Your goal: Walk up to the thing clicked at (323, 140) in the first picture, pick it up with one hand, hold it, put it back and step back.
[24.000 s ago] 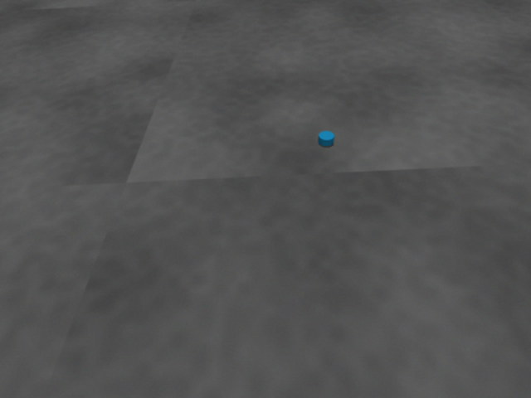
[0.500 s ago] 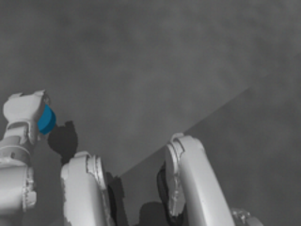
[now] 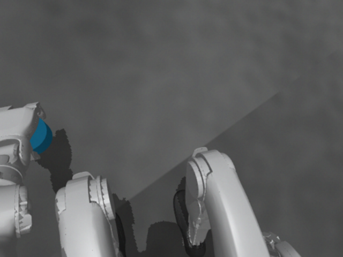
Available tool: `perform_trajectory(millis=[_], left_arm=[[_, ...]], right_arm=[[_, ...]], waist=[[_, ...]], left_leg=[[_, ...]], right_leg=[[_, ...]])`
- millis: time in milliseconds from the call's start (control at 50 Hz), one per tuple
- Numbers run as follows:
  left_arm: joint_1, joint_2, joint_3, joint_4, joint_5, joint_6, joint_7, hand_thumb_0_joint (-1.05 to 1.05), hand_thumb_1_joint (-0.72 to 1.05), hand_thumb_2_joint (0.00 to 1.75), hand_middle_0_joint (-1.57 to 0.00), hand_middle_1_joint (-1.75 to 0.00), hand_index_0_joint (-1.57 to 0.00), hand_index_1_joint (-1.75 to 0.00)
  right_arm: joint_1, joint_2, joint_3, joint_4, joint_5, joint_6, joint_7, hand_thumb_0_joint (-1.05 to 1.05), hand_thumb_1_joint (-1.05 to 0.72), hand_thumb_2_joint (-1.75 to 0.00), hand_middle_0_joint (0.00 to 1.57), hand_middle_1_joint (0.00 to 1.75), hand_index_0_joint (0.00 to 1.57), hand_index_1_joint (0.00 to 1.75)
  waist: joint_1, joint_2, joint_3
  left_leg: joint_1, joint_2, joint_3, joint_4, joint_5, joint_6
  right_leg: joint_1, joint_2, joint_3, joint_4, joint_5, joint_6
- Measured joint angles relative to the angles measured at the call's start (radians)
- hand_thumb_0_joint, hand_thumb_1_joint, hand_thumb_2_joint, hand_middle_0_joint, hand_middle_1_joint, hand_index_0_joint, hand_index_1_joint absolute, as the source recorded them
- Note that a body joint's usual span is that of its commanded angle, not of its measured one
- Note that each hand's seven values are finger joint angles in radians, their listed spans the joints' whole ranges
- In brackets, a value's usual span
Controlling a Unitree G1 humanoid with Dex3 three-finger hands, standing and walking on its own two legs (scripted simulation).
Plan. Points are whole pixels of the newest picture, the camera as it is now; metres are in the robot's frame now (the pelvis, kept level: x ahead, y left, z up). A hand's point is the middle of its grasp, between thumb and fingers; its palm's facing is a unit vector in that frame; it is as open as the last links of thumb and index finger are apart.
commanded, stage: lower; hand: left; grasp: from above
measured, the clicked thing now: (28, 135) +0.44 +0.30 -0.21
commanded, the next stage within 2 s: rest in 0.06 s
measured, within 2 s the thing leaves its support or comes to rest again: neither
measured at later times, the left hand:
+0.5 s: hand (37, 137) +0.44 +0.29 -0.24, palm faces -0.45 -0.13 -0.88, open 11.5 cm
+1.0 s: hand (43, 136) +0.45 +0.28 -0.27, palm faces -0.43 -0.13 -0.90, open 11.4 cm
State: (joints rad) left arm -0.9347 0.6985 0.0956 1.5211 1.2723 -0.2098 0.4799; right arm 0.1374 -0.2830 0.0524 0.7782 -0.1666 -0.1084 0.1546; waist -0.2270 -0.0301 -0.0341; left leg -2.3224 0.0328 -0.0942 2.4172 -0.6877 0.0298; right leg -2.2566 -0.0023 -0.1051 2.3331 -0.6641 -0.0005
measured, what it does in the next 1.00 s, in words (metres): stands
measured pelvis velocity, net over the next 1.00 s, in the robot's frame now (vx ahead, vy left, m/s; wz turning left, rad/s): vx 0.01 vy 0.01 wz -0.10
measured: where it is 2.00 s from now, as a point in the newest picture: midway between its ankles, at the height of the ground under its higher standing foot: (155, 247)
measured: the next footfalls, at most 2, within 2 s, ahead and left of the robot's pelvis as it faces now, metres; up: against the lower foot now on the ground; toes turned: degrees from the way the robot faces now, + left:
none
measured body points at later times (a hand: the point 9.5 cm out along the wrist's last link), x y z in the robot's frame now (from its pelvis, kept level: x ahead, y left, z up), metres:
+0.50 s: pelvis +0.00 +0.00 -0.03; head +0.26 +0.07 +0.33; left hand +0.46 +0.29 -0.19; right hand +0.04 -0.27 -0.12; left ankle +0.08 +0.12 -0.29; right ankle +0.10 -0.12 -0.29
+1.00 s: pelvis +0.01 +0.01 -0.04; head +0.27 +0.10 +0.31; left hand +0.47 +0.29 -0.22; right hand +0.04 -0.26 -0.11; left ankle +0.08 +0.12 -0.29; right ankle +0.10 -0.12 -0.29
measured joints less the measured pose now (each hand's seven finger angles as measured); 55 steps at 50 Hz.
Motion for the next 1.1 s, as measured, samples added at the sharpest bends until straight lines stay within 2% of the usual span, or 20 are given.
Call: perform_trajectory(millis=[180,320,440,620,840,940,1100], left_arm=[[-0.007,0.036,0.031,0.039,0.036,-0.015,0.059,0.0,-0.23,0.74,-0.43,-0.86,-0.5,-0.85],[-0.015,0.055,0.056,0.093,0.033,-0.005,0.096,0.0,-0.23,0.74,-0.43,-0.87,-0.49,-0.85],[-0.031,0.108,0.112,0.151,0.035,-0.015,0.11,0.0,-0.23,0.74,-0.42,-0.87,-0.48,-0.85],[-0.032,0.163,0.097,0.181,0.048,-0.048,0.118,0.0,-0.21,0.72,-0.42,-0.86,-0.48,-0.85],[-0.021,0.182,0.095,0.192,0.078,-0.048,0.19,0.0,-0.22,0.72,-0.43,-0.85,-0.5,-0.84],[-0.029,0.191,0.103,0.213,0.066,-0.022,0.215,0.0,-0.22,0.72,-0.44,-0.85,-0.5,-0.84],[-0.045,0.21,0.095,0.243,0.041,-0.009,0.198,0.0,-0.22,0.72,-0.43,-0.85,-0.5,-0.84]], right_arm=[[-0.009,-0.005,0.019,-0.001,-0.032,-0.021,0.026,0.0,-0.91,-0.89,0.21,0.3,0.2,0.3],[-0.011,-0.008,0.045,-0.002,-0.048,-0.032,0.046,0.0,-0.91,-0.89,0.21,0.3,0.2,0.3],[-0.015,-0.011,0.068,-0.013,-0.067,-0.047,0.06,0.0,-0.9,-0.89,0.21,0.3,0.2,0.3],[-0.016,-0.019,0.103,-0.002,-0.101,-0.071,0.079,0.0,-0.9,-0.89,0.21,0.3,0.2,0.3],[-0.027,-0.025,0.132,-0.011,-0.126,-0.114,0.123,0.0,-0.9,-0.89,0.21,0.3,0.2,0.3],[-0.039,-0.031,0.135,-0.019,-0.13,-0.131,0.141,0.0,-0.9,-0.89,0.21,0.3,0.2,0.3],[-0.05,-0.044,0.152,-0.028,-0.127,-0.153,0.161,0.0,-0.91,-0.89,0.2,0.3,0.2,0.3]], waist=[[-0.031,-0.016,0.033],[-0.046,-0.01,0.048],[-0.068,-0.019,0.077],[-0.084,-0.046,0.112],[-0.102,-0.067,0.12],[-0.109,-0.07,0.126],[-0.117,-0.078,0.146]], left_leg=[[-0.032,-0.002,-0.02,0.057,-0.001,-0.003],[-0.049,0.003,-0.034,0.084,-0.01,-0.003],[-0.055,0.005,-0.049,0.109,-0.014,-0.006],[-0.062,0.002,-0.076,0.149,-0.022,-0.007],[-0.059,0.005,-0.095,0.176,-0.044,0.003],[-0.06,0.006,-0.1,0.178,-0.045,0.006],[-0.054,0.004,-0.107,0.177,-0.042,0.003]], right_leg=[[-0.025,0.001,-0.017,0.046,0.003,-0.001],[-0.042,0.008,-0.028,0.063,0.005,-0.001],[-0.046,0.011,-0.041,0.079,0.008,-0.001],[-0.041,0.015,-0.063,0.1,0.007,0.002],[-0.024,0.024,-0.078,0.104,-0.005,0.017],[-0.02,0.027,-0.082,0.099,-0.004,0.022],[-0.014,0.027,-0.088,0.096,0.0,0.02]])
